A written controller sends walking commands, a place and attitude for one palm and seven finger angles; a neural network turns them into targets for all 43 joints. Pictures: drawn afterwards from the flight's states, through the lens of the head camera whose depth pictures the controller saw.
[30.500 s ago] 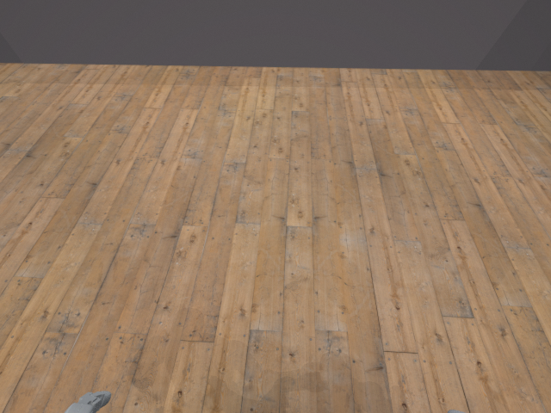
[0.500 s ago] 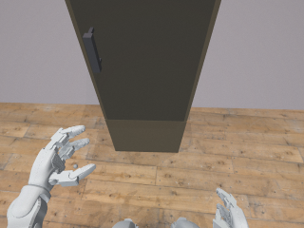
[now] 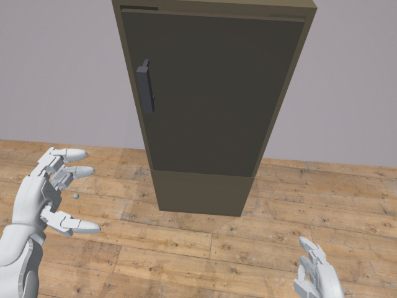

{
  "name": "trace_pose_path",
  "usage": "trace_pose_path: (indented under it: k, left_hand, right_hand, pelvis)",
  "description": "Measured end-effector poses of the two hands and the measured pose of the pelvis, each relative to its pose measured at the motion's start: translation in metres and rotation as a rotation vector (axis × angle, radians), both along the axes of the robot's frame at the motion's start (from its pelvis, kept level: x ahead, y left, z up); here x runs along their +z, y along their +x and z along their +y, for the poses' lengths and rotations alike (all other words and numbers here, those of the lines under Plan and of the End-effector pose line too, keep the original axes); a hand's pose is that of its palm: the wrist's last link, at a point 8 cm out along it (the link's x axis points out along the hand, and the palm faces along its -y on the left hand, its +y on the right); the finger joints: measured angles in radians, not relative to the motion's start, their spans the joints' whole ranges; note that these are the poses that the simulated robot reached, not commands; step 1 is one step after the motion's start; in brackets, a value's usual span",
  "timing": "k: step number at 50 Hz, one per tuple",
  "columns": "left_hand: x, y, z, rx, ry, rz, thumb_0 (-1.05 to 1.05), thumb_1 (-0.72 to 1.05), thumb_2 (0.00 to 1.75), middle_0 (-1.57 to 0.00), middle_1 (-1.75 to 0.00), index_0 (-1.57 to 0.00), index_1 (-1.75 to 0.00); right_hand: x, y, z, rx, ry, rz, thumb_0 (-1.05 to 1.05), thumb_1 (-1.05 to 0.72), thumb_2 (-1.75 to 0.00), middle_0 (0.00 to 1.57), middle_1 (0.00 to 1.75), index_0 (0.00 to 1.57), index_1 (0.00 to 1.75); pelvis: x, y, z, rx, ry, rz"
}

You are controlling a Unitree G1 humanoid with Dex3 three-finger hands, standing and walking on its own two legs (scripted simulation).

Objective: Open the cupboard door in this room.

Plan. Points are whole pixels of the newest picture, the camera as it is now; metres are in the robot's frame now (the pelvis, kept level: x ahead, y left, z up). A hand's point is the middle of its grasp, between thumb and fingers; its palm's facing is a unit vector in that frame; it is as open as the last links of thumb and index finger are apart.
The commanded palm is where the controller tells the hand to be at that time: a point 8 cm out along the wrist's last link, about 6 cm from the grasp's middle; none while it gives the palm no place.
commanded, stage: raise the hand with hooked fingers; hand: left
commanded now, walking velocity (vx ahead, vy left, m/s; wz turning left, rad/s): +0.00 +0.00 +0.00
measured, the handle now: (147, 86) +0.59 +0.18 +0.10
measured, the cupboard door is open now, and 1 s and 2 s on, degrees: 0 0 0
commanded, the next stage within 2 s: move the hooked fingers beside the handle in 0.84 s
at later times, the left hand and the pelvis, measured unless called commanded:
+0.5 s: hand (68, 167) +0.30 +0.26 +0.12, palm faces +0.02 -1.00 -0.04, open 14.0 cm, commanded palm +0.27 +0.31 +0.12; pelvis +0.00 -0.01 +0.01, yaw -1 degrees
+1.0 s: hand (73, 173) +0.29 +0.25 +0.12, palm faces +0.06 -1.00 -0.03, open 14.0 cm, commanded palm +0.27 +0.30 +0.12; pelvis +0.00 -0.02 +0.01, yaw -1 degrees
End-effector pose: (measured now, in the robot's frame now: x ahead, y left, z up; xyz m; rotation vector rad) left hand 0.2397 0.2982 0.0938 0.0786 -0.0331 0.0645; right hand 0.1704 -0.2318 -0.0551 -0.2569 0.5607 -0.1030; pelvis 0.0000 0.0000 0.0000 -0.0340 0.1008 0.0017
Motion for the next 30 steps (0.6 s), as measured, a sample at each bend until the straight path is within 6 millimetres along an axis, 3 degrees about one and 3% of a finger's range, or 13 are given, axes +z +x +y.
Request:
trace_pose_path:
  k: [8, 19, 30]
  left_hand:
    - [0.009, 0.012, 0.013, -0.015, -0.016, 0.060, -0.01, -0.47, 0.31, -0.30, -1.18, -0.29, -1.18]
    - [0.040, 0.034, 0.028, -0.001, -0.019, 0.005, -0.01, -0.49, 0.30, -0.30, -1.19, -0.30, -1.20]
    - [0.027, 0.035, 0.008, -0.035, -0.052, 0.038, -0.01, -0.50, 0.30, -0.30, -1.20, -0.30, -1.20]
  right_hand:
    - [-0.004, 0.001, 0.009, 0.024, 0.021, 0.046, 0.01, -0.90, -0.90, 0.21, 0.30, 0.21, 0.30]
    - [-0.007, -0.019, -0.010, -0.018, 0.000, 0.112, 0.01, -0.90, -0.89, 0.21, 0.30, 0.21, 0.30]
    - [-0.001, -0.029, -0.033, -0.050, -0.013, 0.105, 0.01, -0.90, -0.90, 0.20, 0.30, 0.21, 0.30]
  pelvis:
    - [0.007, 0.003, -0.001, 0.003, 0.002, -0.017]
    - [0.013, 0.003, -0.008, 0.000, 0.009, -0.037]
    - [0.014, 0.001, -0.016, -0.020, 0.020, -0.035]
